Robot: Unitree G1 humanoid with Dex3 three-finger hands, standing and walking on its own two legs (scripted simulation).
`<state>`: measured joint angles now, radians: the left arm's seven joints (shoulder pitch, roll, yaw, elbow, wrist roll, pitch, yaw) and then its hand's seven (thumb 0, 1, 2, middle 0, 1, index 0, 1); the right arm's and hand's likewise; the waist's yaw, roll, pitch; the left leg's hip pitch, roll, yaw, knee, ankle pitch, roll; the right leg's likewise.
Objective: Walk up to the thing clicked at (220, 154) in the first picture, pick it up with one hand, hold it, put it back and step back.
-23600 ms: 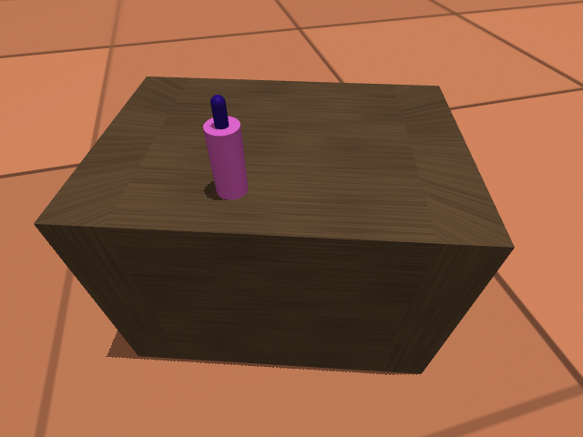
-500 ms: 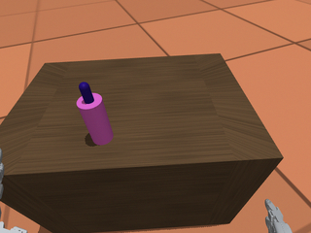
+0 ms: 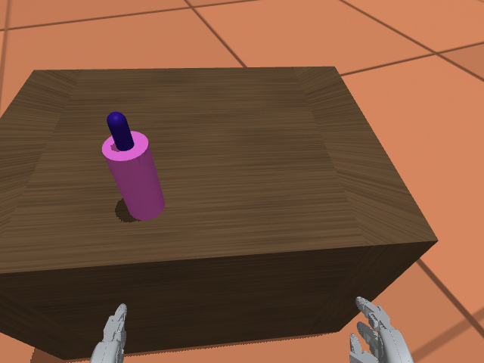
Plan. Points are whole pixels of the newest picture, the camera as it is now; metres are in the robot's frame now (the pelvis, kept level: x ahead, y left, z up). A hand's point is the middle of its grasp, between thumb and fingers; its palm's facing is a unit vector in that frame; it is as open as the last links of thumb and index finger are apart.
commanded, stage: home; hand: left
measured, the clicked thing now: (133, 167) +0.46 +0.21 +0.08
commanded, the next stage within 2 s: none
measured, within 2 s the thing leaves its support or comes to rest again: neither
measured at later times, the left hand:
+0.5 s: hand out of the picture +0.15 +0.19 -0.11, palm faces -0.05 -0.94 -0.35, open 17.6 cm
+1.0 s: hand out of the picture +0.03 +0.25 -0.12, palm faces -0.06 -0.93 -0.36, open 17.6 cm
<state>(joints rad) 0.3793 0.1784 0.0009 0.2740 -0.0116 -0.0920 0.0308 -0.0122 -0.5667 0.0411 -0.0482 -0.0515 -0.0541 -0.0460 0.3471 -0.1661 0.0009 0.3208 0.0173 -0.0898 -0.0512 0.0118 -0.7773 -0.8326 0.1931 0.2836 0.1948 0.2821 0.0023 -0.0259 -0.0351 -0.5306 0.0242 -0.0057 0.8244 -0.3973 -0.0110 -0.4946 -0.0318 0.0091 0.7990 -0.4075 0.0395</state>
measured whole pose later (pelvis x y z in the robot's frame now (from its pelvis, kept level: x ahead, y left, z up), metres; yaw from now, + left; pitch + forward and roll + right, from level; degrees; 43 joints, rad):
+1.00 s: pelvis -0.03 +0.00 +0.03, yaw +0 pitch -4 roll +0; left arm 0.23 0.37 -0.04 1.01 0.02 -0.02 0.00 0.00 -0.56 0.04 -0.05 -0.05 -0.06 -0.04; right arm 0.20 -0.33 0.00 1.04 -0.03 0.01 0.02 0.01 -0.90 -0.90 0.21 0.30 0.21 0.30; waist 0.00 0.00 0.04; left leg -0.23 0.02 0.00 0.51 -0.22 -0.01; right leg -0.21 -0.04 0.01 0.51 -0.24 0.03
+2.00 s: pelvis +0.00 -0.01 +0.04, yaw +0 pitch -3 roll +0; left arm 0.11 0.35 -0.01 1.14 0.01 -0.01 0.00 0.00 -0.56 0.04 -0.05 -0.05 -0.06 -0.05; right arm 0.11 -0.35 0.01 1.14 -0.01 0.00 0.01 0.01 -0.90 -0.90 0.21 0.30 0.21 0.30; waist -0.01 0.01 0.06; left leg -0.13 0.03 0.01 0.34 -0.17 -0.03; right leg -0.12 -0.02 0.01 0.35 -0.19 0.02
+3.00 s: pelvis +0.01 -0.01 +0.04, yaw +0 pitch -2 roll +0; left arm 0.12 0.36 -0.01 1.12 0.01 -0.01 -0.01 0.00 0.83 0.88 -0.20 -0.30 -0.21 -0.29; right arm 0.12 -0.35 0.00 1.14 -0.01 0.00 0.01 0.01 -0.91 -0.90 0.21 0.30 0.21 0.30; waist 0.00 0.00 0.06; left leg -0.11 0.03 0.01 0.32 -0.17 -0.03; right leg -0.10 -0.02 0.01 0.33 -0.19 0.02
